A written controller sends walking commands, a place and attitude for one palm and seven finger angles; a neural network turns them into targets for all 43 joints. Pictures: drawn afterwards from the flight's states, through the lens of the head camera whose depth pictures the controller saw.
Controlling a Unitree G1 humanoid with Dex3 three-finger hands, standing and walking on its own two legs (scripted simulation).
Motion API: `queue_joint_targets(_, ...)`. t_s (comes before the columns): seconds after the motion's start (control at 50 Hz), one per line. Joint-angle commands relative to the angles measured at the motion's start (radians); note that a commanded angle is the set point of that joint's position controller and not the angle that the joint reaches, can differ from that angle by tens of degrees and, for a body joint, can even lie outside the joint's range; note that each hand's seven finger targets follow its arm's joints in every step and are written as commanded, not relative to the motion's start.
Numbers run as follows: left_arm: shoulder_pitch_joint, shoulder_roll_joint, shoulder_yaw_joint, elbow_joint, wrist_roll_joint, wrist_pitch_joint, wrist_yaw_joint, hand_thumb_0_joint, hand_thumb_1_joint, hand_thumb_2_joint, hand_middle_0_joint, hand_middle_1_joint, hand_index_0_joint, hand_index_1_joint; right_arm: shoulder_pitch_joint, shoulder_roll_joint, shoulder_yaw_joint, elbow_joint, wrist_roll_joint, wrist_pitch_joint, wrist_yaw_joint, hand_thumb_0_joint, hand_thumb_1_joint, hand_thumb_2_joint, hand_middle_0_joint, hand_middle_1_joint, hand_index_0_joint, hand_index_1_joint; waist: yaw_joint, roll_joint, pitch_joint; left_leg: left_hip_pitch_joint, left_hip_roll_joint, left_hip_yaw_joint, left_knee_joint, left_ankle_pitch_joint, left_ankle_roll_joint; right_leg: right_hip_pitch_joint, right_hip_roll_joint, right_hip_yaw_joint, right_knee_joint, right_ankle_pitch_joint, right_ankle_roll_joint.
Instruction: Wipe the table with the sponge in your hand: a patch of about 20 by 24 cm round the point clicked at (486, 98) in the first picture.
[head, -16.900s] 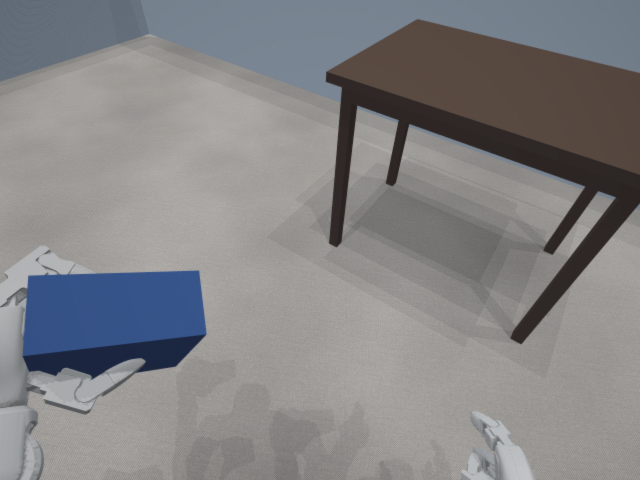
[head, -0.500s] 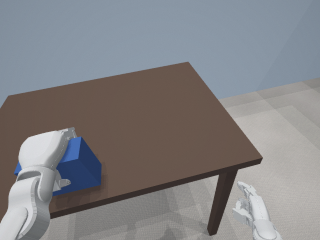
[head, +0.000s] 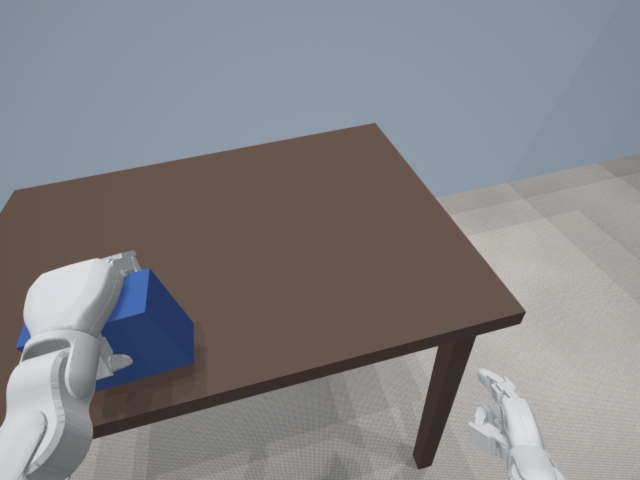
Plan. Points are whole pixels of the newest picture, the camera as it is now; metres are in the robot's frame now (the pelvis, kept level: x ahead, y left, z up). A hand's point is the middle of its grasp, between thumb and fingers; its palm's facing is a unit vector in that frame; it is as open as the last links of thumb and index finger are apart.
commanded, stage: lower the sponge onto the table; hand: left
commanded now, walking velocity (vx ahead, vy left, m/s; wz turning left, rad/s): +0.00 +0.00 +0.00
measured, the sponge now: (127, 342) +0.22 +0.30 +0.08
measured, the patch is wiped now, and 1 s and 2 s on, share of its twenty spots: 0.00 0.10 0.40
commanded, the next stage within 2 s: wipe forward along the first lane in 0.90 s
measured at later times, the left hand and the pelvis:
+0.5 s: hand (132, 330) +0.23 +0.28 +0.10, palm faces +0.04 -0.09 -1.00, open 10.0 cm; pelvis +0.00 +0.00 +0.00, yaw +0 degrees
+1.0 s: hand (139, 327) +0.24 +0.28 +0.09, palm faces +0.03 -0.08 -1.00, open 10.0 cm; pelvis +0.01 +0.00 +0.00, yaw +0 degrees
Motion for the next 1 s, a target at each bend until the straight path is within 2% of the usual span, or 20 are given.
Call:
queue_joint_targets(0.0,-0.234,0.159,0.062,-0.219,0.036,-0.011,0.027,0.0,0.1,1.3,-1.2,-1.6,-1.2,-1.6,-0.253,-0.076,-0.018,-0.202,0.008,-0.078,-0.007,0.0,-0.9,-0.9,0.2,0.3,0.2,0.3,-0.007,-0.031,-0.15,0.076,-0.058,0.023,-0.073,0.087,0.068,-0.047,0.038,-0.018,-0.089,0.067,-0.063)
queue_joint_targets(0.14,-0.328,0.197,0.087,-0.148,0.096,-0.02,0.052,0.0,0.1,1.3,-1.2,-1.6,-1.2,-1.6,-0.235,-0.083,-0.022,-0.172,-0.003,-0.069,-0.016,0.0,-0.9,-0.9,0.2,0.3,0.2,0.3,-0.005,-0.045,-0.158,0.086,-0.059,0.022,-0.077,0.08,0.063,-0.053,0.049,-0.01,-0.099,0.058,-0.072)
queue_joint_targets(0.18,-0.313,0.22,0.121,-0.182,0.103,-0.017,0.069,0.0,0.1,1.3,-1.2,-1.6,-1.2,-1.6,-0.269,-0.079,-0.02,-0.183,-0.006,-0.069,-0.014,0.0,-0.9,-0.9,0.2,0.3,0.2,0.3,0.016,-0.011,-0.175,0.097,-0.061,0.014,-0.081,0.083,0.061,-0.035,0.062,0.015,-0.094,0.063,-0.086)
queue_joint_targets(0.2,-0.317,0.164,0.076,-0.185,0.093,-0.017,0.076,0.0,0.1,1.3,-1.2,-1.6,-1.2,-1.6,-0.256,-0.066,-0.017,-0.185,-0.002,-0.072,-0.009,0.0,-0.9,-0.9,0.2,0.3,0.2,0.3,0.008,-0.021,-0.197,0.096,-0.059,0.024,-0.077,0.1,0.062,-0.029,0.049,-0.019,-0.083,0.07,-0.075)
queue_joint_targets(0.24,-0.301,0.146,0.067,-0.142,0.083,-0.007,0.083,0.0,0.1,1.3,-1.2,-1.6,-1.2,-1.6,-0.254,-0.072,-0.021,-0.173,-0.002,-0.065,-0.003,0.0,-0.9,-0.9,0.2,0.3,0.2,0.3,0.007,-0.018,-0.167,0.091,-0.056,0.026,-0.081,0.103,0.057,-0.039,0.049,-0.018,-0.094,0.081,-0.074)
queue_joint_targets(0.28,-0.257,0.161,0.09,-0.118,0.082,0.019,0.081,0.0,0.1,1.3,-1.2,-1.6,-1.2,-1.6,-0.278,-0.077,-0.02,-0.175,-0.002,-0.059,0.0,0.0,-0.9,-0.9,0.2,0.3,0.2,0.3,0.021,-0.019,-0.149,0.081,-0.06,0.02,-0.082,0.095,0.058,-0.039,0.06,0.004,-0.097,0.074,-0.083)
queue_joint_targets(0.34,-0.25,0.13,0.044,-0.088,0.075,0.045,0.064,0.0,0.1,1.3,-1.2,-1.6,-1.2,-1.6,-0.265,-0.082,-0.017,-0.171,0.004,-0.05,0.007,0.0,-0.9,-0.9,0.2,0.3,0.2,0.3,0.004,-0.052,-0.134,0.059,-0.06,0.029,-0.077,0.096,0.061,-0.044,0.047,-0.016,-0.096,0.08,-0.069)
queue_joint_targets(0.38,-0.253,0.164,0.068,-0.087,0.083,0.058,0.051,0.0,0.1,1.3,-1.2,-1.6,-1.2,-1.6,-0.285,-0.087,-0.016,-0.177,0.006,-0.046,0.003,0.0,-0.9,-0.9,0.2,0.3,0.2,0.3,0.007,-0.052,-0.121,0.054,-0.063,0.023,-0.077,0.068,0.062,-0.053,0.058,0.008,-0.095,0.052,-0.077)
queue_joint_targets(0.4,-0.294,0.117,0.009,-0.107,0.084,0.052,0.043,0.0,0.1,1.3,-1.2,-1.6,-1.2,-1.6,-0.275,-0.081,-0.011,-0.185,0.01,-0.047,0.003,0.0,-0.9,-0.9,0.2,0.3,0.2,0.3,-0.009,-0.055,-0.144,0.055,-0.065,0.035,-0.07,0.063,0.066,-0.054,0.048,-0.019,-0.086,0.048,-0.068)
queue_joint_targets(0.48,-0.346,0.192,0.062,-0.107,0.098,0.011,0.037,0.0,0.1,1.3,-1.2,-1.6,-1.2,-1.6,-0.264,-0.086,-0.016,-0.181,0.004,-0.058,-0.015,0.0,-0.9,-0.9,0.2,0.3,0.2,0.3,-0.009,-0.043,-0.154,0.084,-0.07,0.024,-0.059,0.046,0.072,-0.069,0.058,0.014,-0.102,0.031,-0.075)
queue_joint_targets(0.5,-0.371,0.161,0.03,-0.119,0.099,-0.007,0.038,0.0,0.1,1.3,-1.2,-1.6,-1.2,-1.6,-0.245,-0.077,-0.014,-0.184,0.004,-0.065,-0.017,0.0,-0.9,-0.9,0.2,0.3,0.2,0.3,-0.017,-0.039,-0.179,0.087,-0.071,0.031,-0.048,0.063,0.075,-0.064,0.049,-0.017,-0.09,0.042,-0.069)
queue_joint_targets(0.52,-0.378,0.196,0.064,-0.096,0.104,-0.026,0.047,0.0,0.1,1.3,-1.2,-1.6,-1.2,-1.6,-0.227,-0.08,-0.02,-0.172,0.001,-0.069,-0.022,0.0,-0.9,-0.9,0.2,0.3,0.2,0.3,-0.017,-0.056,-0.18,0.097,-0.071,0.031,-0.041,0.073,0.075,-0.074,0.05,-0.013,-0.097,0.045,-0.068)
queue_joint_targets(0.58,-0.34,0.239,0.129,-0.084,0.105,-0.057,0.066,0.0,0.1,1.3,-1.2,-1.6,-1.2,-1.6,-0.229,-0.087,-0.027,-0.167,-0.004,-0.072,-0.029,0.0,-0.9,-0.9,0.2,0.3,0.2,0.3,-0.004,-0.025,-0.176,0.113,-0.072,0.022,-0.038,0.093,0.071,-0.067,0.061,0.023,-0.108,0.064,-0.081)
queue_joint_targets(0.6,-0.35,0.174,0.081,-0.086,0.097,-0.065,0.07,0.0,0.1,1.3,-1.2,-1.6,-1.2,-1.6,-0.216,-0.075,-0.025,-0.17,0.0,-0.076,-0.026,0.0,-0.9,-0.9,0.2,0.3,0.2,0.3,-0.017,-0.028,-0.182,0.11,-0.07,0.035,-0.03,0.117,0.072,-0.067,0.051,-0.011,-0.094,0.091,-0.073)
queue_joint_targets(0.68,-0.237,0.18,0.123,-0.043,0.071,-0.056,0.082,0.0,0.1,1.3,-1.2,-1.6,-1.2,-1.6,-0.225,-0.088,-0.035,-0.168,0.001,-0.072,-0.015,0.0,-0.9,-0.9,0.2,0.3,0.2,0.3,0.004,-0.043,-0.154,0.095,-0.066,0.025,-0.039,0.134,0.066,-0.058,0.056,0.01,-0.1,0.117,-0.078)
queue_joint_targets(0.7,-0.232,0.123,0.07,-0.048,0.062,-0.051,0.08,0.0,0.1,1.3,-1.2,-1.6,-1.2,-1.6,-0.21,-0.084,-0.033,-0.175,0.003,-0.071,-0.01,0.0,-0.9,-0.9,0.2,0.3,0.2,0.3,-0.007,-0.047,-0.162,0.084,-0.063,0.039,-0.034,0.143,0.069,-0.053,0.045,-0.023,-0.087,0.134,-0.068)
queue_joint_targets(0.88,-0.194,0.196,0.128,-0.069,0.083,-0.042,0.084,0.0,0.1,1.3,-1.2,-1.6,-1.2,-1.6,-0.21,-0.096,-0.04,-0.184,0.0,-0.066,-0.005,0.0,-0.9,-0.9,0.2,0.3,0.2,0.3,-0.002,-0.065,-0.17,0.082,-0.068,0.03,-0.018,0.166,0.072,-0.047,0.053,0.008,-0.078,0.171,-0.072)
queue_joint_targets(0.9,-0.197,0.147,0.087,-0.062,0.079,-0.043,0.085,0.0,0.1,1.3,-1.2,-1.6,-1.2,-1.6,-0.191,-0.089,-0.037,-0.186,0.001,-0.068,-0.004,0.0,-0.9,-0.9,0.2,0.3,0.2,0.3,-0.011,-0.073,-0.171,0.075,-0.064,0.04,-0.015,0.171,0.076,-0.054,0.044,-0.022,-0.069,0.175,-0.064)
queue_joint_targets(0.94,-0.162,0.156,0.104,-0.013,0.072,-0.043,0.084,0.0,0.1,1.3,-1.2,-1.6,-1.2,-1.6,-0.177,-0.1,-0.044,-0.175,0.003,-0.064,-0.004,0.0,-0.9,-0.9,0.2,0.3,0.2,0.3,-0.015,-0.108,-0.141,0.06,-0.063,0.041,-0.014,0.155,0.073,-0.067,0.043,-0.015,-0.077,0.177,-0.059)
queue_joint_targets(0.98,-0.159,0.163,0.114,-0.025,0.078,-0.036,0.084,0.0,0.1,1.3,-1.2,-1.6,-1.2,-1.6,-0.205,-0.1,-0.041,-0.179,0.003,-0.06,-0.004,0.0,-0.9,-0.9,0.2,0.3,0.2,0.3,-0.006,-0.079,-0.129,0.065,-0.065,0.034,-0.018,0.149,0.071,-0.075,0.053,0.003,-0.083,0.158,-0.07)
